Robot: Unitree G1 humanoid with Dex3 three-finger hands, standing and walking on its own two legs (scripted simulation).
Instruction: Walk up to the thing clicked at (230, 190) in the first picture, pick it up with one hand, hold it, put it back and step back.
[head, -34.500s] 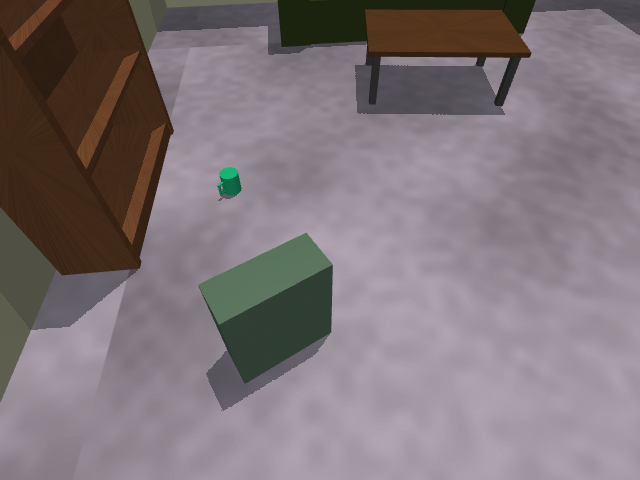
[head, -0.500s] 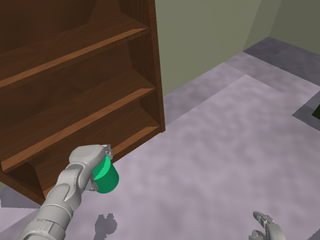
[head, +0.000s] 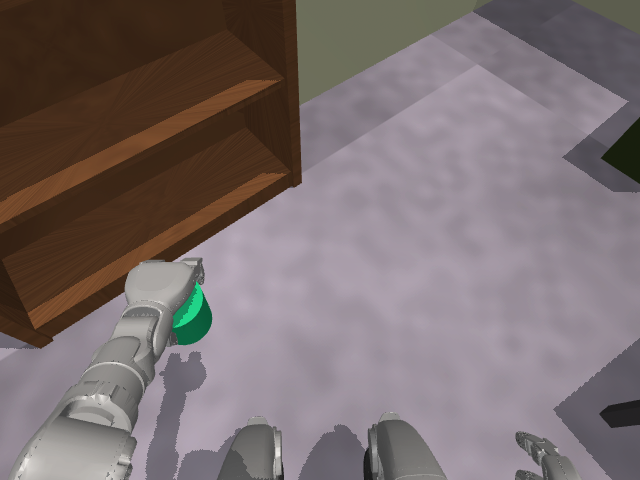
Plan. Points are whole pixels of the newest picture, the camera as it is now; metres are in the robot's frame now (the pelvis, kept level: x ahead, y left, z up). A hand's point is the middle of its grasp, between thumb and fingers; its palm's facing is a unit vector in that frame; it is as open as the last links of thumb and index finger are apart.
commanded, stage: crouch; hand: left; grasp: from above
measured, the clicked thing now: (169, 309) +0.37 +0.24 -0.14
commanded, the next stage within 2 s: lower in 1.42 s
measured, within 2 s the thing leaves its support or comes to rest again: neither
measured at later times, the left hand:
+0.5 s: hand (203, 335) +0.39 +0.24 -0.34, palm faces -0.47 +0.01 -0.88, open 11.0 cm
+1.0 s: hand (211, 337) +0.41 +0.25 -0.45, palm faces -0.45 -0.03 -0.89, open 11.0 cm
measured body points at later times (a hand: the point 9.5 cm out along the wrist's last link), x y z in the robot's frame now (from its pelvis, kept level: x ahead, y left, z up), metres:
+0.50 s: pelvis -0.04 +0.02 -0.20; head +0.16 +0.03 +0.21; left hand +0.41 +0.24 -0.29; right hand +0.00 -0.26 -0.32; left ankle +0.04 +0.13 -0.66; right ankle +0.04 -0.14 -0.66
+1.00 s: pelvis -0.05 +0.00 -0.29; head +0.19 +0.04 +0.10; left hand +0.43 +0.25 -0.40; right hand +0.00 -0.28 -0.40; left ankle +0.04 +0.13 -0.66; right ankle +0.04 -0.14 -0.66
